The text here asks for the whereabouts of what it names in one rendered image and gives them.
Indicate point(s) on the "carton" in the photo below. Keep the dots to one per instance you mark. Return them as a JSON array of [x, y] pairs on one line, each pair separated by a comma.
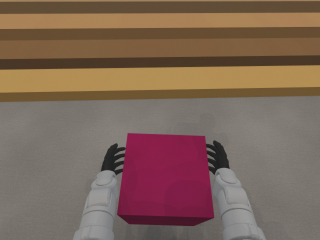
[[165, 180]]

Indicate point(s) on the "robot left hand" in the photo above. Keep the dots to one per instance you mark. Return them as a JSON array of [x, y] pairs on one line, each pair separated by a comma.
[[109, 159]]

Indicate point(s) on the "right robot forearm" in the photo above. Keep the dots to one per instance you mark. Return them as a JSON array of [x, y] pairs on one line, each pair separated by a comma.
[[234, 207]]

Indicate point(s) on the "robot right hand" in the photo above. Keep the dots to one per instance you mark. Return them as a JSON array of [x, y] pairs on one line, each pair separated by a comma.
[[220, 157]]

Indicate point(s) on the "left robot forearm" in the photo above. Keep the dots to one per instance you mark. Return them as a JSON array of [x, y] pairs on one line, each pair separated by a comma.
[[99, 210]]

